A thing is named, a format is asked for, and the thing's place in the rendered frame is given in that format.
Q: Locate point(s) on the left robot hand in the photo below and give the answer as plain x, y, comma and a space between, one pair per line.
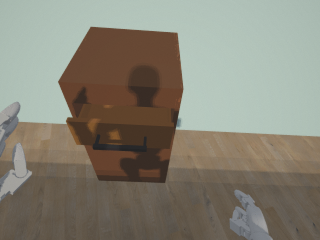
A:
13, 179

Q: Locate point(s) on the right robot hand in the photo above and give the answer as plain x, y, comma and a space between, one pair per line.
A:
250, 221

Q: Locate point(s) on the cabinet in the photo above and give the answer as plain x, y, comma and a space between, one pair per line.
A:
126, 67

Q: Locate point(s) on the drawer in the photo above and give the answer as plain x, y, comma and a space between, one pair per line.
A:
122, 125

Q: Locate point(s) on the handle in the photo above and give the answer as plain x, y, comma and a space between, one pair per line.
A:
118, 147

